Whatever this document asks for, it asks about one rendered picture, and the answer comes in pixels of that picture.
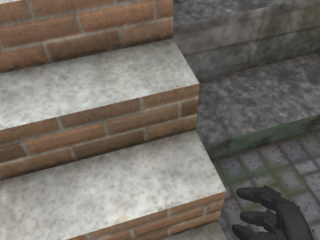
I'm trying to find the robot right hand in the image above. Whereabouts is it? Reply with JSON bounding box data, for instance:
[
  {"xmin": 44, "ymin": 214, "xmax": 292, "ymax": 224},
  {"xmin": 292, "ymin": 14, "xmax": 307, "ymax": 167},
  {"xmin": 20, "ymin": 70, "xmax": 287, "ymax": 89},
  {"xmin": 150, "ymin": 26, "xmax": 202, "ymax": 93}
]
[{"xmin": 232, "ymin": 185, "xmax": 314, "ymax": 240}]

